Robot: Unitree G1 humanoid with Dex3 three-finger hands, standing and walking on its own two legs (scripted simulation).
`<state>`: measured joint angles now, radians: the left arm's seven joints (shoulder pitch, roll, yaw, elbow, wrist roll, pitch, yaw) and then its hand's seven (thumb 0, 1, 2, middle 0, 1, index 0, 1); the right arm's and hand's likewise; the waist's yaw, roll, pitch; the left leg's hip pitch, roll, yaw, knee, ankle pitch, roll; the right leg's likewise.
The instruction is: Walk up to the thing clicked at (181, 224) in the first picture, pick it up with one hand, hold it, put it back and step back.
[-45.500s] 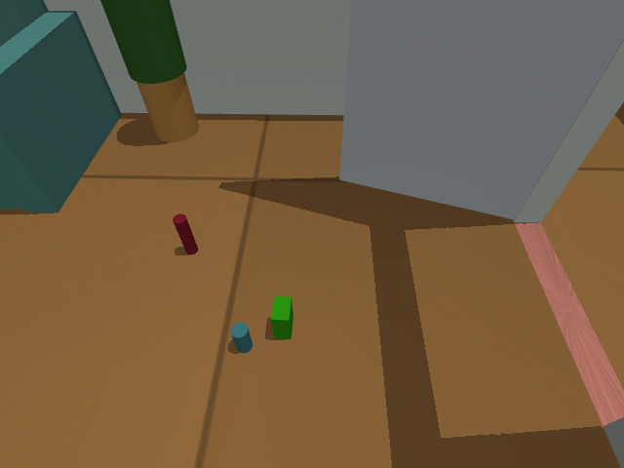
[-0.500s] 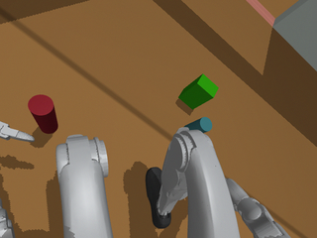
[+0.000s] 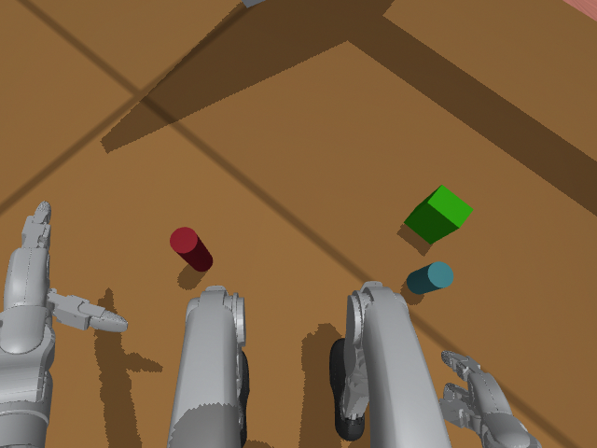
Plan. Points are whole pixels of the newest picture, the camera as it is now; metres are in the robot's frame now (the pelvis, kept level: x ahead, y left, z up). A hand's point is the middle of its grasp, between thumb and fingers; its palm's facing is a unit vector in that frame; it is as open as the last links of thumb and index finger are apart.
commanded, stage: home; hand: left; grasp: from the side
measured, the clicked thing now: (194, 252) +0.42 +0.22 -0.35
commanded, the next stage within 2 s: none
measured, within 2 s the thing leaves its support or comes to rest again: neither
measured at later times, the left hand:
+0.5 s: hand (33, 300) +0.27 +0.22 +0.13, palm faces +0.17 -0.92 -0.34, open 17.3 cm
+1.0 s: hand out of the picture +0.24 +0.19 +0.21, palm faces +0.18 -0.94 -0.29, open 17.5 cm
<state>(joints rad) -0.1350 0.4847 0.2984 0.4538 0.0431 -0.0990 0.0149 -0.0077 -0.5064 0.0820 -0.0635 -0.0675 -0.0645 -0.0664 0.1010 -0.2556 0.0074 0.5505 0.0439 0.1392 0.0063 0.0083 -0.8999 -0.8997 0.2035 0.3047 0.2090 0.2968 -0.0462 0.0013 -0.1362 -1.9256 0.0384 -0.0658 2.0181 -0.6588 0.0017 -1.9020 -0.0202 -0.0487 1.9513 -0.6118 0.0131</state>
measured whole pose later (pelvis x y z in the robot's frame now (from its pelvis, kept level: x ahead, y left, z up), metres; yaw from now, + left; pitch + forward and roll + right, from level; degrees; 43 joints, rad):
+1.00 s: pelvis +0.09 +0.00 +0.27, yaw +4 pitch +8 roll -2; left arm 0.48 0.22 -0.02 -0.02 -0.02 0.27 0.15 0.00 -0.54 0.06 -0.05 -0.06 -0.05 -0.05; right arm 0.27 -0.21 0.04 0.47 0.02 -0.10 -0.17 0.01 -0.90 -0.90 0.20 0.30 0.21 0.30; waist -0.02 0.03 -0.11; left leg -0.63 0.04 -0.03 0.97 -0.48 -0.01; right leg -0.60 -0.02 -0.06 0.92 -0.45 0.01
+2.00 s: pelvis +0.09 -0.01 +0.27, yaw +4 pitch +7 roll -2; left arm 0.47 0.20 -0.01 0.01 -0.02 0.26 0.14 -0.01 -0.57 0.04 -0.05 -0.05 -0.05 -0.05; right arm 0.27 -0.20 0.04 0.51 0.01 -0.12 -0.18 0.01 -0.90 -0.90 0.20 0.30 0.21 0.30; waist -0.03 0.03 -0.10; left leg -0.60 0.04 -0.03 0.94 -0.47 -0.02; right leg -0.58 -0.01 -0.06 0.90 -0.44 0.00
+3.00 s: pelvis +0.08 +0.00 +0.28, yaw +4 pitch +2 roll +0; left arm 0.25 0.29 -0.01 0.52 0.05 0.05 0.03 0.00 0.49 0.80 -0.20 -0.29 -0.20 -0.29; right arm 0.18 -0.27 0.01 0.76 -0.07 -0.03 -0.03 0.01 -0.90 -0.90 0.20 0.30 0.21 0.30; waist 0.01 -0.02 0.00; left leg -0.45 0.01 -0.01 0.83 -0.41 -0.01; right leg -0.46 -0.04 -0.04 0.83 -0.41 0.00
